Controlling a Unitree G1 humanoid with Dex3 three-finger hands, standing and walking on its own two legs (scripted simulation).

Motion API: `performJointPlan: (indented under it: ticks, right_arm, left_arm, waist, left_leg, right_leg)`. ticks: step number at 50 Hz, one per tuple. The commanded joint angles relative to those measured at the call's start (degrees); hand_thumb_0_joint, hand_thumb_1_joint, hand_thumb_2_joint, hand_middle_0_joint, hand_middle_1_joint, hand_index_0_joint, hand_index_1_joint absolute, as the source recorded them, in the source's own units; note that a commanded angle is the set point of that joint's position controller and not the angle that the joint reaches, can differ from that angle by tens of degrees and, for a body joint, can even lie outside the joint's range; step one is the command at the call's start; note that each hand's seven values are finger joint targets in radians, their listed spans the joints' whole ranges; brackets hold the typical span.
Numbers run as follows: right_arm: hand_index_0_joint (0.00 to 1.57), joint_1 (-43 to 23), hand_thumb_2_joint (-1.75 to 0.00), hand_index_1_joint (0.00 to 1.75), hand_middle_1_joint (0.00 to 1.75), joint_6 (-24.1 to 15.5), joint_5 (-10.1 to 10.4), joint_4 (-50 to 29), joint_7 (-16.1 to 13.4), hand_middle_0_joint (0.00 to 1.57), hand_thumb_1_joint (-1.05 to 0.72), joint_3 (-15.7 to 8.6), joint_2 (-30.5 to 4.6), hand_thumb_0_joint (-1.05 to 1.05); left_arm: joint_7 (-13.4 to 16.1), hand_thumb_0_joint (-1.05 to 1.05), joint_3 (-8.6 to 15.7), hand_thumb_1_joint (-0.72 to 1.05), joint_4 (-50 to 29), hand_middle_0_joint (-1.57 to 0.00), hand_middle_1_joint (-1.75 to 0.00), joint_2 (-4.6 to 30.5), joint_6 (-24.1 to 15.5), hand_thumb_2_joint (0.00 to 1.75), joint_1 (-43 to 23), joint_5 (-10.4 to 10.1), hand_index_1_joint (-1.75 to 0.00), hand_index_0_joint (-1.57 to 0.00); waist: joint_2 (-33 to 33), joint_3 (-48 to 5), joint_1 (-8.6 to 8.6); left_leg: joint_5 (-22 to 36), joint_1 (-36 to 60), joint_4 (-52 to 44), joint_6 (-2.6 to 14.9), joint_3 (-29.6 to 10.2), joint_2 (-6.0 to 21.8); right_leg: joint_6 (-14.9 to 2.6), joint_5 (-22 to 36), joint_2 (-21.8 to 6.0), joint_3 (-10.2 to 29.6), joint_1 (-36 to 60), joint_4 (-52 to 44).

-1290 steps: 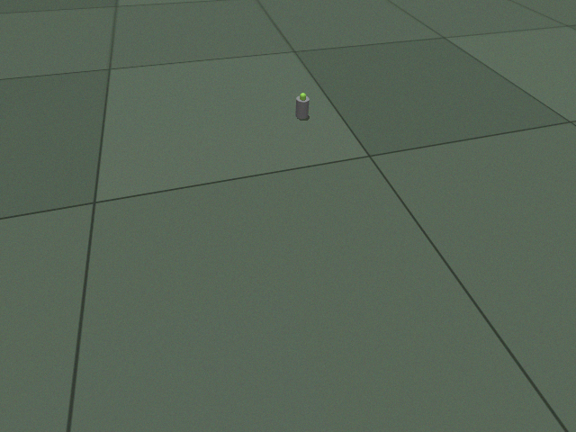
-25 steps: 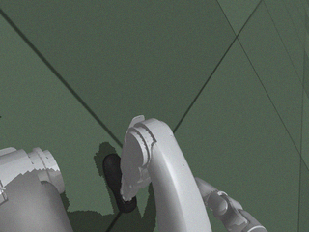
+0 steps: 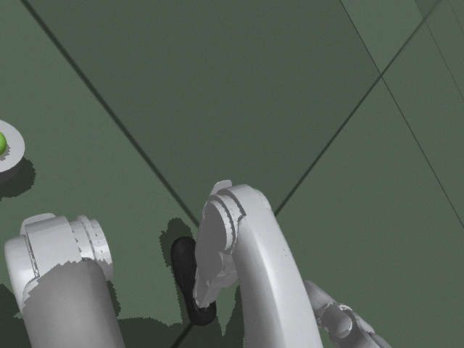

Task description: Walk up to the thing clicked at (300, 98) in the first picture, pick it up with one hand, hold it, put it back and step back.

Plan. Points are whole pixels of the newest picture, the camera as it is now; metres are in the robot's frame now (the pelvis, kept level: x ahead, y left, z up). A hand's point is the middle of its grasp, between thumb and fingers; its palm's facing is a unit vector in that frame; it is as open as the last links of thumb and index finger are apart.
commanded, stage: rise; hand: left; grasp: from the side
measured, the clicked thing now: out of the picture +0.45 +0.25 -0.22
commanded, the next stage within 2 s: home in 0.12 s
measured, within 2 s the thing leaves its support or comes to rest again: neither
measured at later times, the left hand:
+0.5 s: hand out of the picture +0.37 +0.39 -0.01, palm faces +0.28 -0.85 -0.45, open 17.2 cm
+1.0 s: hand out of the picture +0.27 +0.27 +0.19, palm faces +0.29 -0.87 -0.39, open 17.1 cm
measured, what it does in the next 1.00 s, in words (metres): rises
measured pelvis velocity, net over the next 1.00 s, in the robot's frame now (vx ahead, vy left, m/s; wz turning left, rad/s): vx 0.06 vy -0.02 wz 0.23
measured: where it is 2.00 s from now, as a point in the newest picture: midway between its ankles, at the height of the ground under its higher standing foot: (142, 328)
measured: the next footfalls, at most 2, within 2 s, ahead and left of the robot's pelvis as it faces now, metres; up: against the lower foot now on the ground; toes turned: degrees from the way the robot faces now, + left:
none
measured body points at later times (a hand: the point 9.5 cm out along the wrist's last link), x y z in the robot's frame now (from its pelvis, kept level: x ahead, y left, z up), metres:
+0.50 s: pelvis +0.01 +0.00 +0.07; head +0.20 +0.10 +0.46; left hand +0.35 +0.44 +0.02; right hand +0.17 -0.24 -0.05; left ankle +0.08 +0.12 -0.27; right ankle +0.15 -0.13 -0.27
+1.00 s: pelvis +0.06 -0.02 +0.29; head +0.19 +0.03 +0.72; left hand +0.26 +0.32 +0.22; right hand +0.29 -0.23 +0.19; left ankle +0.07 +0.12 -0.27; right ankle +0.15 -0.14 -0.27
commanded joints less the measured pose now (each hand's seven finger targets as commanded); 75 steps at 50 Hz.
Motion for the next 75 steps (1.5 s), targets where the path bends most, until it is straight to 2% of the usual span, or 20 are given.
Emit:
performJointPlan:
  ticks: [1, 3, 4, 5, 6, 8, 10, 12, 15, 17, 21, 23, 28, 33, 39, 42, 51, 60, 69, 75]
  right_arm:
    - [0.20, 4.9, -0.90, 0.30, 0.30, 0.8, 2.8, 0.3, -1.9, 0.20, -0.88, -9.5, -19.3, 0.00]
    - [0.20, 4.9, -0.90, 0.30, 0.30, 0.5, 3.9, -0.7, -1.8, 0.20, -0.85, -10.1, -19.3, 0.00]
    - [0.20, 7.0, -0.92, 0.30, 0.30, 1.3, 5.0, 1.0, -1.7, 0.20, -0.93, -12.7, -16.6, 0.00]
    - [0.20, 7.4, -0.92, 0.30, 0.30, 1.9, 5.8, 0.4, -1.5, 0.20, -0.94, -13.0, -16.7, 0.00]
    - [0.20, 8.1, -0.92, 0.30, 0.30, 2.1, 6.5, 0.3, -1.5, 0.20, -0.93, -13.5, -16.6, 0.00]
    - [0.20, 9.4, -0.93, 0.30, 0.30, 2.9, 7.5, 0.7, -1.7, 0.20, -0.95, -15.1, -15.8, 0.00]
    - [0.20, 11.2, -0.93, 0.30, 0.30, 4.0, 8.6, 0.0, -2.1, 0.20, -0.98, -16.5, -15.2, 0.00]
    - [0.20, 11.3, -0.90, 0.30, 0.30, 4.8, 9.7, -1.5, -2.5, 0.20, -0.92, -17.8, -13.8, 0.00]
    - [0.20, 12.0, -0.90, 0.30, 0.30, 5.4, 11.0, -1.7, -3.2, 0.20, -0.90, -19.9, -12.3, 0.00]
    - [0.20, 13.8, -0.90, 0.30, 0.30, 5.6, 11.8, -1.4, -3.5, 0.20, -0.90, -21.7, -11.5, 0.00]
    - [0.20, 14.4, -0.90, 0.30, 0.30, 5.4, 14.4, -3.1, -3.6, 0.20, -0.89, -25.9, -10.3, 0.00]
    - [0.20, 14.4, -0.90, 0.30, 0.30, 5.0, 15.6, -4.2, -3.8, 0.20, -0.89, -26.9, -9.2, 0.00]
    - [0.20, 14.5, -0.90, 0.30, 0.30, 4.8, 18.5, -7.6, -5.8, 0.20, -0.89, -29.2, -8.2, 0.00]
    - [0.20, 14.0, -0.90, 0.30, 0.30, 3.3, 19.4, -8.2, -8.7, 0.20, -0.89, -29.1, -5.3, 0.00]
    - [0.20, 14.4, -0.90, 0.30, 0.30, 0.3, 18.9, -7.9, -11.2, 0.20, -0.89, -28.8, -2.9, 0.00]
    - [0.20, 15.1, -0.90, 0.30, 0.30, -1.0, 18.9, -8.1, -11.6, 0.20, -0.89, -28.6, -1.9, 0.00]
    - [0.20, 15.6, -0.90, 0.30, 0.30, -4.6, 19.6, -10.1, -13.4, 0.20, -0.89, -28.2, -0.9, 0.00]
    - [0.20, 17.0, -0.90, 0.30, 0.30, -7.3, 19.4, -11.7, -16.4, 0.20, -0.90, -27.3, 1.0, 0.00]
    - [0.20, 15.4, -0.90, 0.30, 0.30, -10.3, 18.7, -13.9, -18.0, 0.20, -0.90, -26.5, 1.9, 0.00]
    - [0.20, 15.2, -0.90, 0.30, 0.30, -11.9, 18.1, -14.6, -17.7, 0.20, -0.90, -26.7, 1.8, 0.00]
  left_arm:
    - [-6.1, 0.00, -6.5, -0.51, -5.4, -0.06, -0.03, 2.6, 3.4, 0.05, -7.4, -0.6, -0.03, -0.06]
    - [-7.7, 0.00, -6.8, -0.48, -6.4, -0.05, -0.02, 1.5, 4.7, 0.09, -11.1, -2.6, -0.03, -0.03]
    - [-4.2, 0.00, -3.9, -0.56, -5.7, -0.07, -0.05, 9.2, 7.8, 0.08, -10.4, 5.9, -0.06, -0.06]
    - [-3.3, 0.00, -6.8, -0.56, -6.3, -0.07, -0.05, 5.1, 9.7, 0.08, -13.1, 5.8, -0.06, -0.06]
    - [-3.2, 0.00, -7.3, -0.55, -6.8, -0.07, -0.06, 4.3, 10.9, 0.09, -14.3, 6.1, -0.07, -0.06]
    - [-2.0, 0.00, -4.1, -0.60, -12.5, -0.09, -0.06, 9.5, 13.4, 0.09, -16.4, 7.6, -0.08, -0.07]
    - [-0.4, 0.00, 1.5, -0.60, -21.3, -0.10, -0.07, 19.0, 16.1, 0.09, -20.4, 9.4, -0.08, -0.08]
    - [0.7, 0.00, 3.1, -0.53, -25.9, -0.08, -0.09, 20.1, 19.2, 0.18, -15.9, 10.2, -0.09, -0.08]
    - [2.1, 0.00, 2.3, -0.47, -24.2, -0.06, -0.07, 13.9, 24.1, 0.11, -8.4, 10.7, -0.07, -0.06]
    - [2.4, 0.00, -0.2, -0.51, -24.6, -0.06, -0.07, 7.7, 26.9, 0.08, -6.1, 10.6, -0.07, -0.06]
    - [2.5, 0.00, -7.4, -0.50, -25.6, -0.06, -0.07, -6.0, 33.7, 0.09, 8.7, 9.5, -0.07, -0.06]
    - [3.1, 0.00, -9.7, -0.50, -34.3, -0.07, -0.07, -8.0, 36.4, 0.09, 7.8, 8.9, -0.07, -0.07]
    - [6.4, 0.00, -6.1, -0.51, -52.7, -0.07, -0.07, -3.1, 42.5, 0.09, 15.7, 7.8, -0.07, -0.07]
    - [10.0, 0.00, -6.6, -0.48, -59.1, -0.07, -0.07, -5.3, 47.1, 0.10, 18.9, 7.6, -0.07, -0.06]
    - [12.5, 0.00, -11.9, -0.49, -56.2, -0.06, -0.07, -15.1, 51.0, 0.10, 31.2, 6.7, -0.07, -0.06]
    - [13.0, 0.00, -15.5, -0.52, -54.5, -0.06, -0.06, -20.1, 52.9, 0.07, 35.6, 6.2, -0.06, -0.06]
    - [15.5, 0.00, -17.4, -0.52, -60.6, -0.06, -0.06, -22.6, 58.6, 0.08, 45.8, 4.6, -0.06, -0.06]
    - [17.5, 0.00, -23.1, -0.52, -71.0, -0.06, -0.06, -29.3, 63.9, 0.08, 56.6, 3.7, -0.06, -0.06]
    - [17.6, 0.00, -26.7, -0.54, -80.4, -0.05, -0.05, -32.9, 67.4, 0.06, 67.3, 3.2, -0.06, -0.05]
    - [16.7, 0.00, -26.4, -0.54, -82.6, -0.05, -0.05, -33.8, 66.9, 0.06, 69.8, 3.4, -0.05, -0.05]
  waist:
    - [28.5, -29.5, -5.78]
    - [26.0, -30.2, -5.72]
    - [31.0, -36.4, -0.18]
    - [32.7, -35.5, -2.02]
    - [32.1, -36.5, -2.45]
    - [34.8, -41.6, 0.06]
    - [40.8, -50.6, 3.90]
    - [42.4, -53.7, 5.99]
    - [40.4, -50.7, 6.82]
    - [38.7, -51.4, 6.30]
    - [29.1, -50.4, 7.73]
    - [24.3, -52.1, 7.56]
    - [21.1, -60.0, 11.47]
    - [23.0, -55.3, 11.38]
    - [22.5, -51.0, 11.85]
    - [19.5, -47.8, 10.82]
    - [15.2, -44.3, 12.95]
    - [15.6, -35.9, 12.41]
    - [11.9, -24.2, 12.74]
    - [12.0, -21.9, 13.21]
  left_leg:
    - [7.7, 20.3, -21.9, -0.43, 5.9, 3.0]
    - [4.9, 18.8, -21.8, 0.20, 5.3, 2.7]
    - [7.1, 25.7, -24.5, -0.57, 6.8, 2.7]
    - [6.1, 26.4, -26.0, -0.93, 6.0, 3.2]
    - [6.0, 27.0, -26.7, -0.87, 5.8, 3.2]
    - [5.3, 29.3, -27.7, -0.92, 6.7, 3.0]
    - [7.8, 34.3, -29.6, -1.18, 7.9, 2.9]
    - [8.0, 34.8, -31.0, -0.98, 9.7, 2.7]
    - [9.1, 33.0, -33.4, -0.84, 11.2, 2.2]
    - [11.0, 33.8, -33.9, -0.80, 11.9, 2.0]
    - [5.1, 32.4, -38.8, 0.22, 12.2, 1.4]
    - [2.2, 31.8, -40.9, 1.10, 13.0, 1.0]
    - [2.5, 41.7, -48.6, 1.48, 12.9, 1.2]
    - [2.5, 49.5, -57.1, 1.08, 12.5, 1.7]
    - [12.7, 58.1, -62.8, 0.77, 15.5, 1.5]
    - [17.4, 60.5, -65.6, 1.04, 16.9, 1.3]
    - [20.7, 72.5, -78.9, 0.97, 17.9, 0.9]
    - [23.9, 85.0, -90.3, 0.67, 19.2, 0.4]
    - [21.3, 89.5, -98.7, 0.79, 18.7, 0.5]
    - [22.2, 91.7, -101.3, 0.39, 18.7, 0.7]
  right_leg:
    - [-3.92, 8.6, 1.4, -5.5, 12.1, -9.4]
    - [-3.83, 6.8, 1.3, -5.5, 11.5, -9.6]
    - [-4.27, 6.1, 0.8, -3.9, 10.8, -10.6]
    - [-4.50, 5.1, 0.6, -4.1, 7.7, -9.9]
    - [-4.57, 5.0, 0.6, -4.2, 7.9, -9.9]
    - [-4.67, 4.2, 0.2, -2.8, 8.2, -10.0]
    - [-5.01, 4.8, -0.2, -1.0, 10.2, -9.5]
    - [-5.37, 4.6, -0.2, 0.6, 11.9, -10.5]
    - [-5.81, 5.4, -0.2, 1.7, 10.0, -11.7]
    - [-5.82, 6.6, -0.5, 2.0, 9.8, -13.0]
    - [-5.74, 1.5, -1.0, 2.9, 9.5, -18.8]
    - [-5.40, -0.3, -1.0, 3.9, 13.5, -23.3]
    - [-4.78, -0.2, -1.3, 6.2, 25.1, -31.1]
    - [-4.77, -0.2, -2.0, 7.9, 30.8, -37.5]
    - [-4.90, 6.9, -2.3, 9.2, 40.9, -46.8]
    - [-4.78, 11.2, -2.4, 9.3, 47.6, -52.1]
    - [-3.88, 15.1, -2.9, 10.1, 68.0, -66.9]
    - [-3.32, 19.0, -3.0, 10.2, 80.3, -79.3]
    - [-2.99, 15.4, -2.1, 7.8, 83.9, -86.7]
    - [-3.08, 15.5, -1.8, 7.2, 85.9, -87.7]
